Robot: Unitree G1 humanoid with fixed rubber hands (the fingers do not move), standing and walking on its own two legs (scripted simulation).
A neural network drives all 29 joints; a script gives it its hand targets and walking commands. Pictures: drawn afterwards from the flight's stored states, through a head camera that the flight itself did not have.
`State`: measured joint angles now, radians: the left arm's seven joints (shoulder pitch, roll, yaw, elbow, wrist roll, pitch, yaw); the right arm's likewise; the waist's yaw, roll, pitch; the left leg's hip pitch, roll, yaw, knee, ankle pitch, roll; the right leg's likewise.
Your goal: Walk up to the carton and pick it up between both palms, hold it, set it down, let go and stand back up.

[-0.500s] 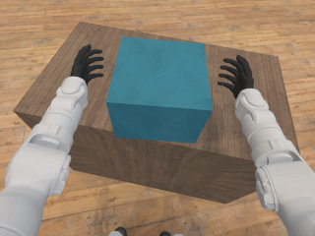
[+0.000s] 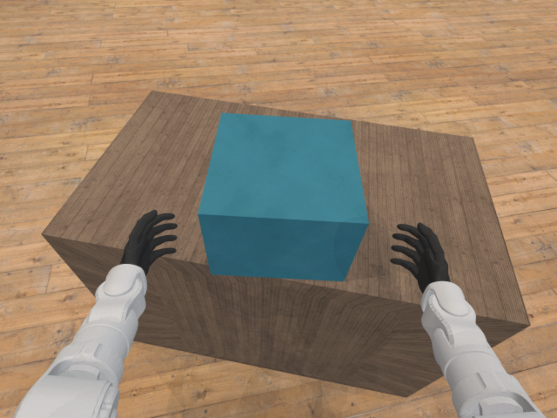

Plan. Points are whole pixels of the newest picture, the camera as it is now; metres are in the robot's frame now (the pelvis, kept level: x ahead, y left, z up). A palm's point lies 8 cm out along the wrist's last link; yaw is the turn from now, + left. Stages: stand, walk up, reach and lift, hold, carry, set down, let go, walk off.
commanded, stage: set down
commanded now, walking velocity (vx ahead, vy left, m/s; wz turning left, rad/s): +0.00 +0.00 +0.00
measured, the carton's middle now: (281, 196) +0.51 +0.00 -0.02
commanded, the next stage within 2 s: let go in 1.92 s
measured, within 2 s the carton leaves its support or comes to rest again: neither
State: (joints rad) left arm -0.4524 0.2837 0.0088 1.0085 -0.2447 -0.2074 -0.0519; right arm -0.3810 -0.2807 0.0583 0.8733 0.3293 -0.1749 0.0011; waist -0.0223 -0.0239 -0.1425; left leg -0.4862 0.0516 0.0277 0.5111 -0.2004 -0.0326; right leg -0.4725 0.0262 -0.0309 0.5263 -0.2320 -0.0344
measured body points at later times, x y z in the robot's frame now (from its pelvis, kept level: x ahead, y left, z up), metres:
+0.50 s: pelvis +0.00 +0.01 +0.00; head -0.02 +0.03 +0.45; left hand +0.32 +0.23 +0.00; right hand +0.29 -0.24 +0.01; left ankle +0.02 +0.14 -0.73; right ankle +0.01 -0.09 -0.73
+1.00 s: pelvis +0.01 +0.01 +0.00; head +0.02 +0.01 +0.45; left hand +0.27 +0.24 -0.04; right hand +0.24 -0.22 -0.04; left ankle +0.02 +0.14 -0.73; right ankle +0.01 -0.09 -0.73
